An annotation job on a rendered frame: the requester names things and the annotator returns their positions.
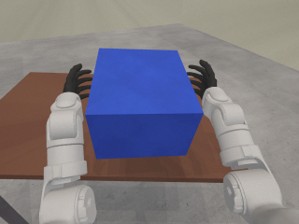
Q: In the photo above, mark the robot left forearm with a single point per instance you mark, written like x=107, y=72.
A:
x=65, y=140

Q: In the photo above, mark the robot left hand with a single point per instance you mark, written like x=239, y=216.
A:
x=72, y=81

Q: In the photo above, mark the robot right hand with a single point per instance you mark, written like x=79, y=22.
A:
x=207, y=78

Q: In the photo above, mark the table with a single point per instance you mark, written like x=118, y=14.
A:
x=24, y=112

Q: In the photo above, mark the right robot upper arm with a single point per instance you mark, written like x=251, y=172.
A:
x=254, y=195

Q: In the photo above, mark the left robot upper arm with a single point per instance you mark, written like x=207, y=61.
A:
x=69, y=205

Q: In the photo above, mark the carton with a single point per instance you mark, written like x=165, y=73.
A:
x=141, y=104

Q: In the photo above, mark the robot right forearm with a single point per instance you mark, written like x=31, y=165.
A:
x=232, y=131

